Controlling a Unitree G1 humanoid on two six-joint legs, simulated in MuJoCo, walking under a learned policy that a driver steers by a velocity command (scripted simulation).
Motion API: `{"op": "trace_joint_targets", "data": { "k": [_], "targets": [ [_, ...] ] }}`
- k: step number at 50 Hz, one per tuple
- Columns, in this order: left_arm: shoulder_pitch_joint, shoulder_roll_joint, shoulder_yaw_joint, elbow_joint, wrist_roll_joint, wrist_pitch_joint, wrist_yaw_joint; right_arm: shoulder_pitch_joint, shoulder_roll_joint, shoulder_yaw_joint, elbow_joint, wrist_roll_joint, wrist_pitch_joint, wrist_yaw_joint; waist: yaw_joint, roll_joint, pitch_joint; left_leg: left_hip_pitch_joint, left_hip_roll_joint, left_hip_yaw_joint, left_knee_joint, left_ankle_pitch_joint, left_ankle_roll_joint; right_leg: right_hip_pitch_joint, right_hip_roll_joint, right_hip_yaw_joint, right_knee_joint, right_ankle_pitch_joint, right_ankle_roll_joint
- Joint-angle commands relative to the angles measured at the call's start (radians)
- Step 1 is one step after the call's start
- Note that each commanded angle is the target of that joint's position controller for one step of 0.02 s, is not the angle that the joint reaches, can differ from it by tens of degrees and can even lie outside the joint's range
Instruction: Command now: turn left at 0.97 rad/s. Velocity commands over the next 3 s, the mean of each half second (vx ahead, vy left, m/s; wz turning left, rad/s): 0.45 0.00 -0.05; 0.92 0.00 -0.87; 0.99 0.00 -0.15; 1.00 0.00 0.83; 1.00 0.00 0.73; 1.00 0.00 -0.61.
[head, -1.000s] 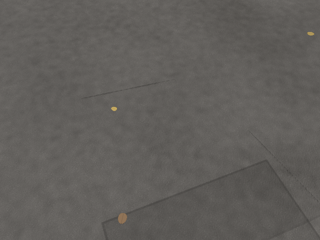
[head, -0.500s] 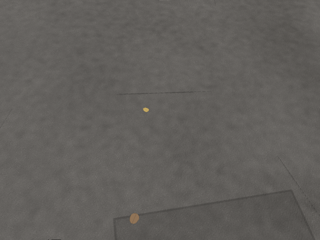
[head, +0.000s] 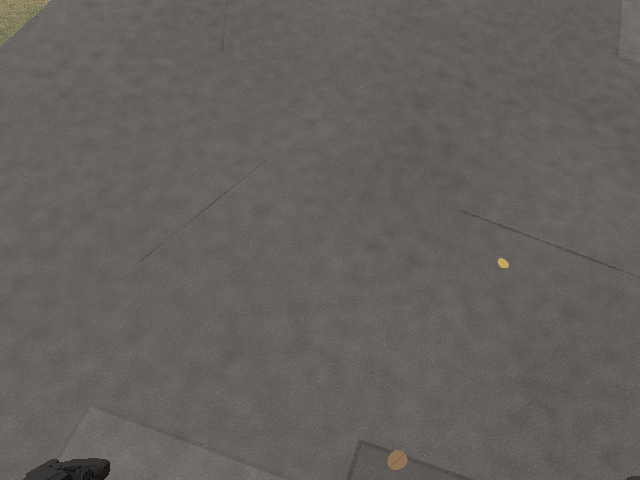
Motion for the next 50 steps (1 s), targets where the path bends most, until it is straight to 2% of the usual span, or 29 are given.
{"op": "trace_joint_targets", "data": {
  "k": [1, 3, 4, 5, 6, 7, 9, 12, 15, 16, 18, 19, 20, 21, 22, 23, 25, 31, 35, 38, 40, 41, 42, 43, 44, 45, 46, 48, 50],
  "targets": [
    [-0.023, 0.107, 0.03, -0.074, -0.005, -0.033, -0.009, -0.036, -0.17, -0.051, -0.083, 0.004, -0.006, 0.001, 0.001, 0.209, -0.157, 0.178, 0.228, -0.322, -0.07, 0.371, 0.132, 0.032, 0.009, 0.001, -0.117, -0.011, -0.019],
    [0.051, 0.121, 0.038, -0.046, -0.002, -0.04, -0.016, -0.077, -0.149, -0.039, -0.092, 0.011, -0.003, 0.002, 0.035, 0.2, -0.177, 0.151, 0.189, -0.293, -0.012, 0.342, 0.092, 0.186, -0.022, -0.035, -0.307, 0.148, -0.042],
    [0.067, 0.145, 0.042, -0.042, 0.008, -0.038, -0.016, -0.039, -0.105, -0.022, -0.084, 0.003, -0.004, 0.001, 0.019, 0.132, -0.206, 0.101, 0.149, -0.233, 0.064, 0.177, 0.052, 0.304, -0.123, 0.027, -0.351, 0.27, -0.08],
    [0.047, 0.16, 0.032, -0.066, 0.021, -0.029, -0.014, 0.059, -0.017, 0.01, -0.057, -0.027, -0.005, 0.006, -0.032, -0.105, -0.247, -0.014, 0.021, -0.073, 0.247, -0.28, 0.004, 0.423, -0.303, 0.245, -0.407, 0.26, -0.161],
    [0.106, 0.189, 0.038, -0.037, 0.043, -0.029, -0.02, 0.06, -0.058, 0.002, -0.085, -0.015, -0.018, 0.002, -0.037, -0.294, -0.167, -0.236, -0.032, 0.022, 0.411, -0.42, -0.039, 0.408, -0.395, 0.535, -0.486, -0.085, -0.322],
    [0.121, 0.139, 0.025, -0.043, 0.015, -0.04, -0.029, 0.069, -0.102, -0.002, -0.05, -0.013, -0.033, 0.001, -0.003, -0.208, -0.116, -0.306, 0.037, 0.021, 0.512, -0.348, -0.06, 0.391, -0.398, 0.574, -0.533, -0.443, -0.35],
    [0.152, 0.137, 0.014, -0.034, -0.02, -0.036, -0.018, 0.001, -0.12, -0.006, -0.033, -0.031, -0.057, 0.015, 0.018, -0.147, -0.038, -0.351, 0.097, 0.132, 0.528, -0.228, -0.082, 0.368, -0.327, 0.462, -0.543, -0.435, -0.296],
    [0.249, 0.152, 0.01, -0.024, -0.029, -0.032, 0.003, -0.113, -0.043, 0.021, -0.055, -0.037, -0.122, 0.031, 0.068, -0.108, -0.015, -0.267, 0.108, 0.201, 0.352, -0.107, -0.088, 0.324, -0.238, 0.364, -0.559, -0.255, -0.274],
    [0.24, 0.154, 0.012, -0.039, -0.035, -0.025, 0.013, -0.109, 0.009, 0.032, -0.042, -0.015, -0.162, 0.035, 0.035, -0.178, -0.026, -0.028, 0.042, 0.242, 0.071, -0.153, -0.091, 0.212, -0.156, 0.288, -0.541, -0.175, -0.266],
    [0.236, 0.233, 0.047, 0.004, 0.048, 0.006, -0.02, -0.053, -0.014, 0.038, -0.013, -0.088, -0.117, 0.062, 0.014, -0.157, -0.022, 0.033, 0.011, 0.287, 0.0, -0.214, -0.077, 0.176, -0.101, 0.238, -0.483, -0.184, -0.258],
    [0.216, 0.168, 0.04, -0.01, 0.027, 0.022, -0.035, 0.005, 0.013, 0.037, 0.01, -0.064, -0.097, 0.04, -0.028, -0.115, -0.018, 0.266, 0.013, 0.306, -0.183, 0.026, -0.073, 0.023, -0.07, 0.243, -0.405, -0.161, -0.231],
    [0.195, 0.134, 0.035, -0.018, 0.017, 0.016, -0.034, 0.077, -0.029, 0.025, 0.028, -0.054, -0.103, 0.021, -0.067, -0.093, -0.034, 0.461, 0.074, 0.263, -0.177, 0.047, -0.061, -0.135, -0.049, 0.228, -0.331, -0.177, -0.197],
    [0.146, 0.076, 0.02, -0.054, 0.004, -0.001, -0.036, 0.211, -0.106, 0.008, 0.05, -0.054, -0.115, 0.005, -0.139, -0.002, -0.101, 0.658, 0.264, 0.1, -0.214, -0.111, -0.026, -0.305, -0.009, 0.149, -0.142, -0.237, -0.151],
    [0.12, -0.018, -0.012, -0.112, -0.018, -0.018, -0.036, 0.26, -0.225, -0.015, 0.046, -0.075, -0.116, -0.006, -0.157, 0.229, -0.174, 0.695, 0.549, -0.266, -0.34, -0.484, 0.045, -0.444, 0.05, -0.004, 0.157, -0.267, -0.121],
    [0.058, 0.043, -0.013, -0.145, 0.006, -0.016, -0.036, 0.197, -0.228, -0.03, 0.059, -0.089, -0.113, -0.009, -0.126, 0.176, -0.113, 0.526, 0.628, -0.377, -0.347, -0.555, 0.122, -0.497, -0.09, -0.04, 0.299, -0.147, -0.12],
    [0.043, 0.076, -0.002, -0.13, 0.018, -0.01, -0.045, 0.151, -0.133, -0.001, 0.053, -0.084, -0.12, 0.002, -0.097, 0.099, -0.051, 0.467, 0.551, -0.279, -0.342, -0.504, 0.111, -0.496, -0.111, -0.041, 0.358, -0.077, -0.122],
    [0.123, 0.088, 0.008, -0.087, 0.036, 0.003, -0.076, 0.127, -0.069, 0.022, 0.061, -0.074, -0.13, 0.013, -0.048, 0.129, -0.038, 0.406, 0.446, -0.071, -0.375, -0.353, 0.065, -0.439, -0.125, -0.077, 0.412, -0.009, -0.108],
    [-0.012, 0.06, -0.014, -0.137, 0.038, 0.028, -0.117, 0.223, -0.048, 0.025, 0.156, -0.063, -0.165, 0.03, -0.037, 0.117, 0.078, 0.363, 0.393, 0.255, -0.445, -0.009, 0.044, -0.517, -0.168, -0.112, 0.467, 0.15, -0.117],
    [-0.156, 0.043, -0.045, -0.186, 0.039, 0.027, -0.138, 0.253, -0.054, 0.025, 0.21, -0.065, -0.171, 0.025, -0.053, 0.091, 0.145, 0.315, 0.367, 0.447, -0.485, 0.232, 0.021, -0.361, -0.16, -0.262, 0.21, 0.191, -0.174],
    [-0.093, 0.045, -0.051, -0.173, 0.03, 0.026, -0.117, 0.281, -0.127, 0.014, 0.24, -0.065, -0.159, 0.017, 0.013, 0.119, 0.045, 0.387, 0.375, 0.534, -0.258, 1.13, 0.004, -0.089, -0.027, -0.386, 0.104, 0.085, -0.259],
    [0.246, 0.125, -0.013, -0.088, 0.022, 0.017, -0.092, 0.248, -0.2, -0.006, 0.225, -0.068, -0.129, 0.014, 0.189, 0.16, -0.16, 0.321, 0.416, 0.519, 0.191, 1.351, 0.013, 0.301, 0.056, -0.358, 0.091, -0.034, -0.312],
    [0.445, 0.191, 0.022, -0.016, 0.031, 0.014, -0.071, 0.224, -0.192, -0.002, 0.21, -0.072, -0.128, 0.018, 0.277, 0.105, -0.255, 0.11, 0.385, 0.51, 0.514, 1.086, -0.01, 0.624, 0.053, -0.251, -0.004, -0.037, -0.335],
    [0.345, 0.309, 0.06, -0.019, 0.017, 0.034, -0.048, 0.23, -0.048, 0.029, 0.156, -0.06, -0.138, 0.047, 0.146, -0.229, -0.247, -0.352, 0.159, 0.494, 0.94, -0.083, -0.077, 0.875, -0.177, 0.202, -0.178, -0.288, -0.4],
    [0.348, 0.378, 0.071, -0.074, 0.031, 0.04, -0.05, 0.18, -0.08, 0.038, 0.06, -0.055, -0.167, 0.05, 0.15, -0.171, -0.418, -0.516, 0.098, 0.267, 1.13, -0.17, -0.077, 0.955, -0.342, 0.677, -0.365, -0.351, -0.519],
    [0.372, 0.332, 0.064, -0.051, 0.027, 0.041, -0.037, 0.047, -0.112, 0.035, 0.039, -0.061, -0.182, 0.051, 0.182, -0.024, -0.326, -0.574, 0.159, 0.178, 1.089, -0.072, -0.062, 0.891, -0.322, 0.625, -0.414, -0.285, -0.486],
    [0.363, 0.285, 0.054, -0.017, 0.024, 0.029, -0.025, 0.069, -0.083, 0.049, 0.041, -0.053, -0.19, 0.046, 0.114, 0.02, -0.16, -0.545, 0.203, 0.193, 0.983, -0.046, -0.06, 0.695, -0.307, 0.544, -0.44, -0.164, -0.458],
    [0.324, 0.244, 0.041, -0.012, 0.025, 0.011, -0.017, 0.067, -0.069, 0.058, 0.045, -0.07, -0.183, 0.043, 0.064, 0.072, -0.09, -0.473, 0.248, 0.19, 0.873, -0.057, -0.062, 0.533, -0.256, 0.439, -0.439, -0.076, -0.429],
    [0.244, 0.196, 0.015, -0.027, 0.023, -0.011, -0.012, 0.148, -0.062, 0.065, 0.069, -0.102, -0.138, 0.044, -0.026, 0.045, -0.029, -0.354, 0.268, 0.192, 0.783, -0.118, -0.084, 0.31, -0.178, 0.318, -0.458, 0.009, -0.43],
    [0.258, 0.169, 0.004, -0.018, 0.009, -0.033, -0.02, 0.101, -0.053, 0.067, 0.051, -0.106, -0.106, 0.046, -0.038, 0.044, 0.026, -0.336, 0.281, 0.217, 0.661, -0.156, -0.112, 0.178, -0.138, 0.268, -0.499, 0.035, -0.44]
  ]
}}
